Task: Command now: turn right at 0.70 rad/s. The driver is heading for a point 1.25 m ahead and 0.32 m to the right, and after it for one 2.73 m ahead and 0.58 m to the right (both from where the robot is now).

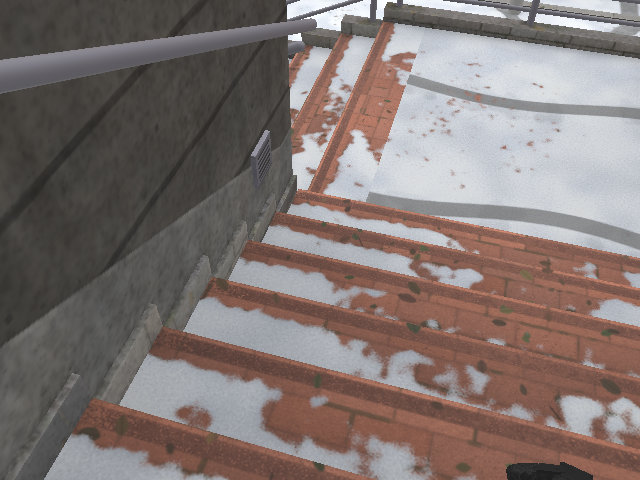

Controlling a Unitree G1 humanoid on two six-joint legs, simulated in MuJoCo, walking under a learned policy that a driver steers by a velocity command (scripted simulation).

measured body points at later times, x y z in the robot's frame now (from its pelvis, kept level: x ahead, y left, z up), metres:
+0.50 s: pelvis -0.03 -0.03 -0.01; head -0.05 -0.03 +0.44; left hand +0.29 +0.08 -0.04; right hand -0.11 -0.31 -0.12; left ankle +0.05 +0.10 -0.73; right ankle -0.09 -0.14 -0.49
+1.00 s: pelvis +0.06 -0.30 +0.00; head +0.05 -0.29 +0.45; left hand +0.22 -0.11 -0.12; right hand +0.14 -0.62 -0.03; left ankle +0.09 -0.25 -0.71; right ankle -0.03 -0.33 -0.64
